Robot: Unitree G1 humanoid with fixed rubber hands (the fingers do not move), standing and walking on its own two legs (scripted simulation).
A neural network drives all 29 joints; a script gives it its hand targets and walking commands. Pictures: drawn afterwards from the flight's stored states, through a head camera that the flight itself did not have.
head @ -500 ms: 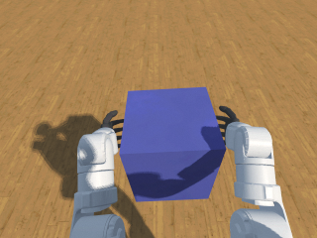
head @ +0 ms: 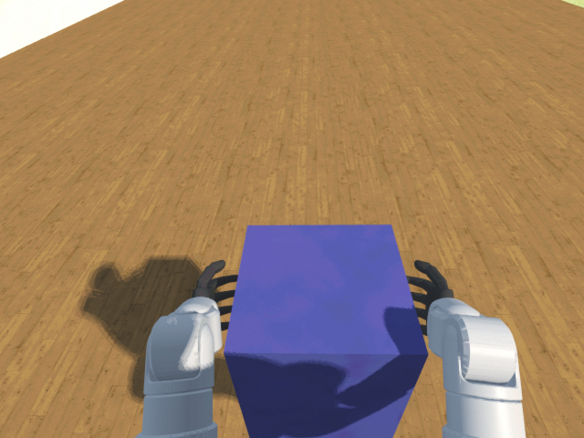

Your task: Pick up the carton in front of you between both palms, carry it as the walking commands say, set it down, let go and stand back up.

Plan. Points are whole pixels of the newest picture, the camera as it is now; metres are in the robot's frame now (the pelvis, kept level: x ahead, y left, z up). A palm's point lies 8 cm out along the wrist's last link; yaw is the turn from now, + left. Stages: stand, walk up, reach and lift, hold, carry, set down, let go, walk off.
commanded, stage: carry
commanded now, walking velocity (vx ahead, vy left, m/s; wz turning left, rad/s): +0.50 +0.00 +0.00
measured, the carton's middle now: (319, 333) +0.28 +0.00 +0.01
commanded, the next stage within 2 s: none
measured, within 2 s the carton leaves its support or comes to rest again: neither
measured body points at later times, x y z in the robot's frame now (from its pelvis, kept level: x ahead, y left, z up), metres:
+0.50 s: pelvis +0.30 +0.04 +0.00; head +0.28 +0.06 +0.45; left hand +0.59 +0.18 +0.08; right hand +0.57 -0.12 +0.09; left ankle +0.39 +0.12 -0.72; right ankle +0.13 -0.07 -0.65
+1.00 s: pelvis +0.58 +0.00 +0.01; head +0.60 -0.02 +0.46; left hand +0.87 +0.14 +0.08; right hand +0.86 -0.16 +0.06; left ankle +0.47 +0.11 -0.69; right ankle +0.67 -0.08 -0.73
